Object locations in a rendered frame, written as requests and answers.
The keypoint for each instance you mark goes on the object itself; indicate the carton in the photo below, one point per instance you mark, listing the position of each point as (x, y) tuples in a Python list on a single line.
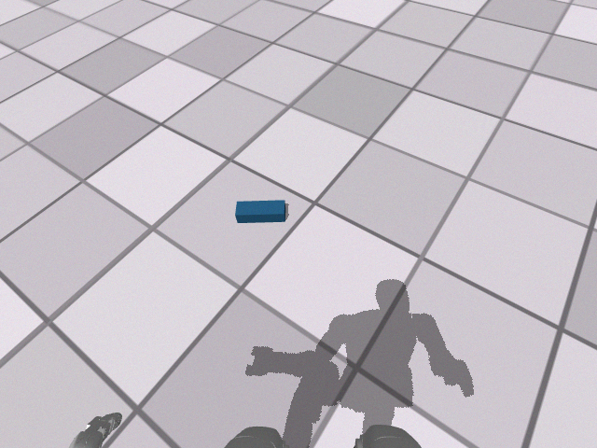
[(260, 211)]

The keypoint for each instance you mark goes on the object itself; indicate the left robot hand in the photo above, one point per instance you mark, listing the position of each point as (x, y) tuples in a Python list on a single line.
[(97, 431)]

